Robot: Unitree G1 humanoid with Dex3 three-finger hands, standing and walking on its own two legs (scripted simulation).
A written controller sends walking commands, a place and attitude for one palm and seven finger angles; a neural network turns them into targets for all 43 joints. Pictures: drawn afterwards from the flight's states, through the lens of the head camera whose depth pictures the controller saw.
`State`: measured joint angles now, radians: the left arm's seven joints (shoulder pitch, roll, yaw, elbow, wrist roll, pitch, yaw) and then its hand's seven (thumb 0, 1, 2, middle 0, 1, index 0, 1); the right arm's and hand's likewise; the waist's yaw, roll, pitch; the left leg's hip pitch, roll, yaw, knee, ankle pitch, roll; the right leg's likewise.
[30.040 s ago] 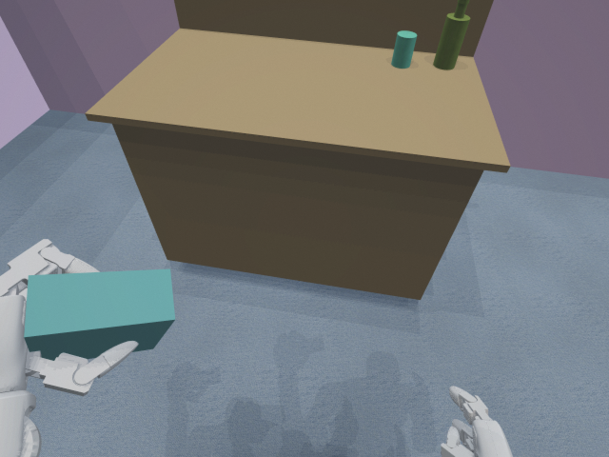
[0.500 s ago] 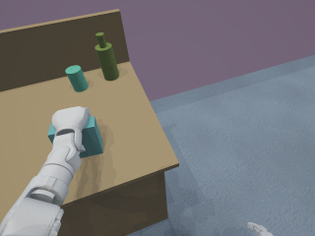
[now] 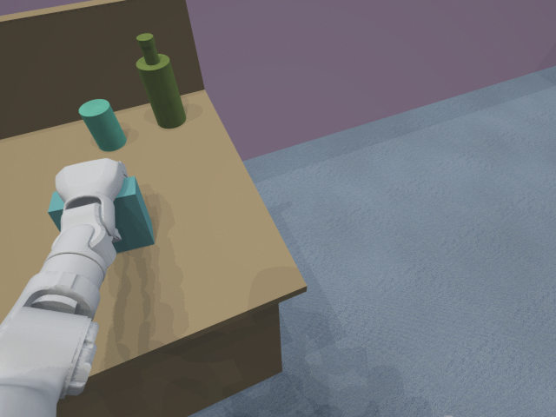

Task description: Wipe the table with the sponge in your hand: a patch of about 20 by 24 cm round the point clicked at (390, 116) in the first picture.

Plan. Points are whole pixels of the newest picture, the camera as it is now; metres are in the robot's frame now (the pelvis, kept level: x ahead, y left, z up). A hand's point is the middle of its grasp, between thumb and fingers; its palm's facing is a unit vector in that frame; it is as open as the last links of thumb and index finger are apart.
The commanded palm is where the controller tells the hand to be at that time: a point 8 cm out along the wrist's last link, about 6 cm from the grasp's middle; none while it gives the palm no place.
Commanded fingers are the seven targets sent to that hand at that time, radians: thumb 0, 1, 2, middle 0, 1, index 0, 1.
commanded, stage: wipe forward along the middle lane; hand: left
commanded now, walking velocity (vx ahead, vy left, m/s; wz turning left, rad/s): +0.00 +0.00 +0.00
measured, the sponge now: (110, 227) +0.41 +0.28 +0.02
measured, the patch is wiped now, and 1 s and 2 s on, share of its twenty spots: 1.00 1.00 1.00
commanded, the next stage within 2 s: slide back across to the first lane in 0.10 s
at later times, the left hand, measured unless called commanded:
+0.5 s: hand (86, 195) +0.45 +0.32 +0.06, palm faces -0.09 -0.04 -1.00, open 9.6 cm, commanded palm +0.42 +0.33 +0.12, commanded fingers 0.00 0.10 1.30 -1.20 -1.60 -1.20 -1.60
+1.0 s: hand (48, 207) +0.42 +0.37 +0.06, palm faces -0.10 -0.04 -0.99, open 9.6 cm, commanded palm +0.39 +0.37 +0.11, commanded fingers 0.00 0.10 1.30 -1.20 -1.60 -1.20 -1.60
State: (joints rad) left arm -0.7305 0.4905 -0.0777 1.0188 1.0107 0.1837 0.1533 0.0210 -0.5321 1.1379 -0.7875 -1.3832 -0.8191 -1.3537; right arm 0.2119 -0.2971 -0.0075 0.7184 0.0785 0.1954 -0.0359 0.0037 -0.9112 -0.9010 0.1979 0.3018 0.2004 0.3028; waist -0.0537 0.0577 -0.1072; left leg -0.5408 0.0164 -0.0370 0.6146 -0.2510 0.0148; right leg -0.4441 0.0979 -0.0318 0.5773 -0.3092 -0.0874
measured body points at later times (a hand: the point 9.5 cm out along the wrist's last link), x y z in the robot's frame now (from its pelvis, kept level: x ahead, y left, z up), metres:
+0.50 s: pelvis +0.01 +0.04 +0.00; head +0.05 +0.03 +0.45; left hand +0.45 +0.32 +0.12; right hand +0.08 -0.23 -0.13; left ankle +0.03 +0.13 -0.73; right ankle -0.02 -0.06 -0.73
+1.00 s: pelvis +0.03 +0.06 +0.01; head +0.07 +0.06 +0.46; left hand +0.42 +0.37 +0.12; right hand +0.15 -0.20 -0.11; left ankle +0.03 +0.13 -0.73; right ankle -0.02 -0.06 -0.73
